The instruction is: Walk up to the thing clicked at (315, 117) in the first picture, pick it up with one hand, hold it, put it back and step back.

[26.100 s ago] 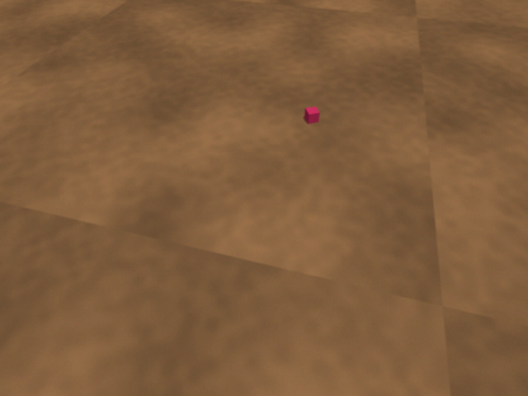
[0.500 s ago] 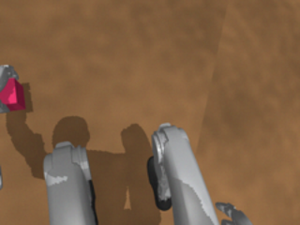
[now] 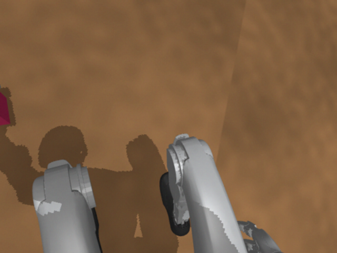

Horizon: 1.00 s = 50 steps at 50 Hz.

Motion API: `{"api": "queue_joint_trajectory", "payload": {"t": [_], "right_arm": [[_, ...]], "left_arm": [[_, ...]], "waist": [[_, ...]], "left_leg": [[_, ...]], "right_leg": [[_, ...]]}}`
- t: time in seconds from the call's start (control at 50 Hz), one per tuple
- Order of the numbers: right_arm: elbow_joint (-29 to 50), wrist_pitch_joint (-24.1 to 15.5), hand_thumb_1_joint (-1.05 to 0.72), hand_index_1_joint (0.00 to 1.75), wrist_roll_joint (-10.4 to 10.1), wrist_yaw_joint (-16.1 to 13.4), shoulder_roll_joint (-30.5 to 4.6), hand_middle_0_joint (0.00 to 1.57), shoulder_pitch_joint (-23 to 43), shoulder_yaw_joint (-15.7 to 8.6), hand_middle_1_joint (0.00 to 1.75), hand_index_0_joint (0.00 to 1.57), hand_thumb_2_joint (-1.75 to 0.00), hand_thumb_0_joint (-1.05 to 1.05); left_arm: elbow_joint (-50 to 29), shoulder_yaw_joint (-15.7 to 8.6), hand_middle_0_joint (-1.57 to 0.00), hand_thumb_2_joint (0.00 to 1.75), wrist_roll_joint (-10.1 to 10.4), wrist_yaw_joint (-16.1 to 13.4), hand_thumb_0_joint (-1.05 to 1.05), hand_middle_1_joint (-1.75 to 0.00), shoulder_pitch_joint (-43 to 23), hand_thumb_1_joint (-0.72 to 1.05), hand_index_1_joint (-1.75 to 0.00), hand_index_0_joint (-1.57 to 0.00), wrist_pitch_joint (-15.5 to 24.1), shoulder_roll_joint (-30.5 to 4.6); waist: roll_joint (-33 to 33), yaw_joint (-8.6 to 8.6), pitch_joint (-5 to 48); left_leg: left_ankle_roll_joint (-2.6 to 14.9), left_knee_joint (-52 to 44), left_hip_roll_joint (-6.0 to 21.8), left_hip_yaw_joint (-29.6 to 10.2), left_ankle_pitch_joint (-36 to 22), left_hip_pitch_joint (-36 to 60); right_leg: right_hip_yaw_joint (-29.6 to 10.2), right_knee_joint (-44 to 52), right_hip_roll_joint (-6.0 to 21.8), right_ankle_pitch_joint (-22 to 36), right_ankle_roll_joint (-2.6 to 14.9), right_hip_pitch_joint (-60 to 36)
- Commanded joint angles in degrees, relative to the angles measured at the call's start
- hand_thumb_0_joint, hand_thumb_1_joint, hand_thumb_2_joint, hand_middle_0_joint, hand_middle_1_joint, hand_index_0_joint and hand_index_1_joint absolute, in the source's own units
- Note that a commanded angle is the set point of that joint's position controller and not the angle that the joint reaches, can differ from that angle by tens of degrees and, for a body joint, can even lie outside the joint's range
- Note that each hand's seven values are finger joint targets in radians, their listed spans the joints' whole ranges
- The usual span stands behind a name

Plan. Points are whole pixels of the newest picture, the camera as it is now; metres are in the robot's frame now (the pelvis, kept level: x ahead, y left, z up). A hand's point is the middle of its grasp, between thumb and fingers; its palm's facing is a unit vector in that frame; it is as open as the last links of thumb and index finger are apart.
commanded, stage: lower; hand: left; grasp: from above
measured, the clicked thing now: out of the picture +0.46 +0.33 -0.23
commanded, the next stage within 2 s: rest in 0.06 s
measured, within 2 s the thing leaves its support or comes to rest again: rests again in 0.96 s
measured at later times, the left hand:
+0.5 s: hand out of the picture +0.46 +0.33 -0.23, palm faces -0.47 -0.08 -0.88, open 9.6 cm
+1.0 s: hand out of the picture +0.46 +0.33 -0.25, palm faces -0.45 -0.09 -0.89, open 9.6 cm
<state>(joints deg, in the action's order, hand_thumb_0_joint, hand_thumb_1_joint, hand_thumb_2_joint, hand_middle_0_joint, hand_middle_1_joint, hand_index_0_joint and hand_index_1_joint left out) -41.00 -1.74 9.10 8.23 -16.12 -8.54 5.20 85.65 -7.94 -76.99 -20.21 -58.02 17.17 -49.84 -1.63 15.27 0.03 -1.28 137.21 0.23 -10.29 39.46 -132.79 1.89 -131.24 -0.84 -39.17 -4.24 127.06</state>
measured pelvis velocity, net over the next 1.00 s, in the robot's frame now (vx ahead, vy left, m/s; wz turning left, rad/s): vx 0.00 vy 0.01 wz -0.08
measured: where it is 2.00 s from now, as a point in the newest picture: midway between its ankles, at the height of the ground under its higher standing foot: (135, 228)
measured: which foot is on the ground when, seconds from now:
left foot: down 0.00-1.00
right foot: down 0.00-1.00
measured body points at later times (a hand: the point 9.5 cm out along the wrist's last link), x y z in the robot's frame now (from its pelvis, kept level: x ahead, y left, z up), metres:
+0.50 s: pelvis +0.00 +0.00 -0.03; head +0.28 +0.09 +0.32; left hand +0.48 +0.33 -0.18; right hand +0.05 -0.28 -0.11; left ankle +0.07 +0.13 -0.30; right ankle +0.10 -0.14 -0.30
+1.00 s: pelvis +0.00 +0.01 -0.04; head +0.27 +0.12 +0.31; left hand +0.48 +0.33 -0.20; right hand +0.05 -0.27 -0.10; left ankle +0.07 +0.13 -0.30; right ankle +0.10 -0.14 -0.30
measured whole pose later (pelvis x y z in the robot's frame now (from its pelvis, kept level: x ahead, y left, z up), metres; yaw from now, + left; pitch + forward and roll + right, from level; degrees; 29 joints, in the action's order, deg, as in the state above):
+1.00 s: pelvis +0.00 +0.01 -0.04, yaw -4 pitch +30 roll -14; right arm -40.0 -5.0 13.6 9.7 -17.9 -5.7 11.9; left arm 92.8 -9.4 -79.5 -29.1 -58.4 18.7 -58.0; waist -5.9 18.3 -5.5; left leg -1.0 146.0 0.2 -14.6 41.0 -135.9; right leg 4.8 -136.5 -2.7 -39.0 -3.8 128.7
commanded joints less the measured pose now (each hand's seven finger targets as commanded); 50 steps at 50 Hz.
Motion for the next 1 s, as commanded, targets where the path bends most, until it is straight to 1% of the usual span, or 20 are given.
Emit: {"api": "queue_joint_trajectory", "payload": {"t": [0.0, 0.02, 0.04, 0.12, 0.24, 0.32, 0.34, 0.36, 0.38, 0.4, 0.5, 0.58, 0.6, 0.68, 0.7, 0.72, 0.8, 0.84, 0.96, 0.98], "right_arm": [[-0.45, 0.40, -0.91, 0.30, 0.45, -0.59, -15.27, 0.20, -12.26, -4.72, 0.30, 0.20, -0.90, 0.00], [-0.46, 0.40, -0.91, 0.30, 0.58, -0.61, -15.78, 0.20, -12.18, -5.03, 0.30, 0.20, -0.90, 0.00], [-0.46, 0.45, -0.91, 0.30, 0.83, -0.49, -15.92, 0.20, -12.08, -5.02, 0.30, 0.20, -0.90, 0.00], [-0.43, 0.50, -0.91, 0.30, 1.28, -0.37, -15.80, 0.20, -11.36, -4.75, 0.30, 0.20, -0.90, 0.00], [-1.25, -0.04, -0.90, 0.30, 1.67, -0.28, -15.91, 0.20, -11.20, -3.83, 0.30, 0.20, -0.90, 0.00], [-1.07, -0.60, -0.90, 0.30, 1.84, -0.14, -16.26, 0.20, -10.86, -2.92, 0.30, 0.20, -0.90, 0.00], [-0.74, -0.75, -0.90, 0.30, 1.90, -0.13, -16.79, 0.20, -10.87, -2.92, 0.30, 0.20, -0.90, 0.00], [-0.89, -0.84, -0.90, 0.30, 1.75, -0.18, -16.96, 0.20, -10.86, -2.78, 0.30, 0.20, -0.90, 0.00], [-0.59, -0.96, -0.90, 0.30, 2.02, -0.03, -17.24, 0.20, -11.03, -2.61, 0.30, 0.20, -0.90, 0.00], [-0.63, -0.98, -0.90, 0.30, 1.88, -0.14, -17.17, 0.20, -10.47, -2.42, 0.30, 0.20, -0.90, 0.00], [-0.26, -1.36, -0.90, 0.30, 2.45, 0.04, -17.81, 0.20, -10.51, -1.69, 0.30, 0.20, -0.90, 0.00], [0.34, -1.12, -0.90, 0.30, 2.89, 0.11, -18.63, 0.20, -9.70, -1.08, 0.30, 0.20, -0.90, 0.00], [0.46, -1.04, -0.90, 0.30, 2.79, -0.04, -18.86, 0.20, -9.50, -0.99, 0.30, 0.20, -0.90, 0.00], [0.30, -1.32, -0.90, 0.30, 3.17, 0.17, -18.75, 0.20, -9.00, -0.45, 0.30, 0.20, -0.90, 0.00], [0.18, -1.45, -0.90, 0.30, 3.15, 0.18, -18.49, 0.20, -8.70, -0.39, 0.30, 0.20, -0.90, 0.00], [0.30, -1.47, -0.90, 0.30, 3.37, 0.06, -19.44, 0.20, -8.68, -0.30, 0.30, 0.20, -0.90, 0.00], [-0.06, -1.92, -0.90, 0.30, 3.85, 0.30, -19.12, 0.20, -8.65, 0.32, 0.30, 0.20, -0.90, 0.00], [0.23, -2.21, -0.90, 0.30, 3.90, 0.29, -19.51, 0.20, -7.91, 0.58, 0.30, 0.20, -0.90, 0.00], [0.56, -3.25, -0.90, 0.30, 4.31, 0.87, -19.99, 0.20, -7.72, 1.18, 0.30, 0.20, -0.90, 0.00], [0.63, -3.73, -0.90, 0.30, 4.33, 1.15, -19.60, 0.20, -7.58, 1.41, 0.30, 0.20, -0.90, 0.00]], "left_arm": [[-9.59, -2.89, -1.20, 0.65, 1.10, -4.14, 0.00, -0.50, -17.27, 0.84, -0.50, -1.20, 1.14, -17.22], [-11.89, -4.28, -1.21, 0.65, 0.80, -4.84, 0.00, -0.50, -19.17, 0.85, -0.50, -1.21, 1.59, -19.48], [-10.61, -4.97, -1.21, 0.66, 0.50, -5.23, 0.00, -0.51, -16.82, 0.86, -0.51, -1.21, 1.47, -19.51], [-11.09, -4.20, -1.22, 0.64, 0.07, -6.72, 0.00, -0.49, -18.06, 0.86, -0.49, -1.22, 1.54, -18.77], [-7.26, -4.18, -1.18, 0.67, 0.03, -8.18, 0.00, -0.47, -17.56, 0.82, -0.47, -1.18, 0.29, -19.86], [-4.25, -3.26, -1.15, 0.66, 0.05, -8.07, 0.00, -0.46, -17.04, 0.78, -0.47, -1.15, -0.23, -19.91], [-5.02, -3.19, -1.15, 0.65, 0.49, -7.90, 0.00, -0.47, -17.89, 0.79, -0.47, -1.15, -0.07, -19.81], [-4.93, -3.19, -1.14, 0.63, 0.28, -7.90, 0.00, -0.46, -17.42, 0.77, -0.46, -1.14, -0.13, -20.38], [-4.80, -3.77, -1.14, 0.64, 0.15, -7.93, 0.00, -0.47, -17.08, 0.78, -0.47, -1.15, -0.11, -21.18], [-4.53, -3.79, -1.14, 0.65, 0.68, -7.94, 0.00, -0.47, -16.31, 0.77, -0.47, -1.14, -0.11, -21.18], [-5.88, -4.60, -1.16, 0.67, 0.66, -7.85, 0.00, -0.48, -16.13, 0.80, -0.48, -1.16, 0.43, -22.94], [-5.94, -5.51, -1.19, 0.68, 0.50, -8.47, 0.00, -0.46, -15.50, 0.83, -0.47, -1.18, 1.11, -24.36], [-5.93, -5.43, -1.18, 0.67, 0.50, -8.59, 0.00, -0.46, -15.28, 0.82, -0.47, -1.18, 1.19, -24.21], [-5.27, -4.48, -1.17, 0.67, -0.49, -9.20, 0.00, -0.49, -15.69, 0.83, -0.49, -1.18, 1.55, -24.37], [-5.25, -4.85, -1.17, 0.69, 0.12, -9.52, 0.00, -0.49, -15.41, 0.82, -0.49, -1.17, 1.49, -24.51], [-4.82, -5.07, -1.18, 0.70, -0.04, -9.96, 0.00, -0.48, -15.66, 0.83, -0.49, -1.18, 1.55, -24.73], [-3.41, -3.98, -1.18, 0.69, -0.86, -10.70, 0.00, -0.49, -15.90, 0.84, -0.49, -1.19, 1.45, -24.11], [-2.81, -4.00, -1.19, 0.72, -0.28, -11.26, 0.00, -0.51, -16.17, 0.84, -0.52, -1.18, 1.49, -24.31], [-0.06, -2.06, -1.16, 0.67, -1.32, -11.93, 0.00, -0.52, -16.90, 0.84, -0.51, -1.17, 1.08, -23.67], [1.29, -0.73, -1.15, 0.67, -1.48, -11.76, 0.00, -0.51, -17.38, 0.82, -0.50, -1.16, 0.76, -22.61]], "waist": [[22.63, 0.41, 40.38], [24.39, 0.30, 41.75], [24.65, 0.05, 41.59], [25.64, 1.22, 40.58], [22.73, 1.41, 39.95], [22.09, 2.05, 37.20], [21.91, 2.77, 37.31], [22.33, 2.31, 37.43], [22.89, 2.57, 37.58], [21.65, 1.98, 38.50], [23.55, 2.61, 38.33], [24.24, 2.77, 37.71], [24.27, 2.48, 36.28], [25.15, 3.36, 35.88], [24.77, 2.98, 36.27], [24.47, 3.59, 34.86], [24.89, 4.14, 33.21], [24.99, 4.15, 33.28], [26.35, 5.36, 31.76], [25.82, 6.09, 30.27]], "left_leg": [[1.86, -12.99, -0.18, 6.69, -12.89, 34.59], [1.77, -12.91, -0.20, 6.72, -13.39, 34.98], [1.61, -12.97, -0.13, 6.33, -14.28, 36.19], [1.78, -11.89, -0.02, 6.40, -13.58, 34.62], [2.44, -9.17, 0.02, 6.80, -12.95, 30.77], [2.37, -8.64, 0.12, 6.25, -12.48, 29.48], [2.27, -8.53, 0.13, 5.98, -12.59, 29.54], [2.13, -8.58, 0.09, 5.94, -13.06, 30.27], [2.10, -8.32, 0.16, 5.83, -13.98, 30.36], [2.15, -7.97, 0.29, 5.59, -14.01, 30.73], [1.92, -6.84, 0.45, 5.59, -16.26, 31.42], [1.67, -6.70, 0.45, 5.23, -15.92, 30.41], [1.50, -6.87, 0.33, 5.11, -15.29, 30.14], [1.62, -6.14, 0.71, 4.85, -14.32, 30.58], [1.76, -6.26, 0.83, 4.77, -13.91, 30.40], [1.67, -5.89, 0.63, 4.78, -13.91, 29.53], [1.65, -6.26, 0.85, 4.40, -13.02, 29.91], [1.58, -6.62, 0.83, 4.05, -12.08, 29.25], [1.17, -6.71, 1.12, 2.86, -12.99, 30.77], [1.42, -6.19, 1.15, 3.12, -11.76, 29.50]], "right_leg": [[7.83, 10.32, -1.31, 14.00, 5.54, -15.90], [7.96, 9.69, -1.27, 14.48, 5.54, -16.05], [8.35, 8.91, -1.14, 14.73, 5.52, -15.24], [8.60, 8.25, -1.32, 14.58, 5.40, -14.09], [8.11, 8.29, -1.86, 15.53, 5.25, -15.97], [8.74, 7.69, -2.08, 14.90, 5.49, -15.02], [9.11, 7.49, -2.10, 14.77, 5.51, -14.90], [9.11, 7.49, -2.15, 15.05, 5.64, -15.08], [9.34, 7.04, -2.10, 15.73, 5.44, -16.02], [9.32, 7.19, -2.31, 15.90, 5.53, -16.12], [9.67, 6.80, -2.50, 17.64, 5.52, -17.71], [10.34, 6.20, -2.62, 17.13, 5.78, -17.70], [10.58, 6.21, -2.64, 16.18, 6.03, -16.54], [10.65, 5.84, -3.00, 16.15, 5.88, -15.96], [10.51, 6.18, -3.10, 16.12, 5.63, -16.58], [10.97, 6.17, -2.94, 15.78, 5.84, -15.69], [11.35, 5.74, -3.18, 15.30, 5.58, -14.75], [11.75, 5.70, -3.18, 14.76, 5.61, -14.62], [12.61, 4.46, -3.30, 15.27, 5.61, -12.80], [12.21, 4.52, -3.40, 14.82, 5.50, -12.60]]}}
